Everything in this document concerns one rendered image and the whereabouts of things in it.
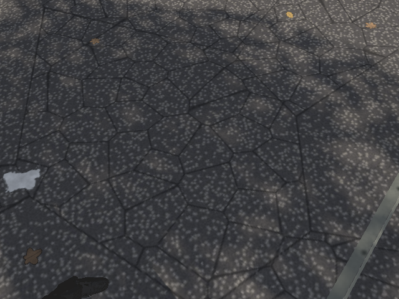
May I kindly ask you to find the robot left hand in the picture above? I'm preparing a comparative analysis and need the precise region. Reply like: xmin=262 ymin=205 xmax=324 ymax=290
xmin=42 ymin=276 xmax=109 ymax=299

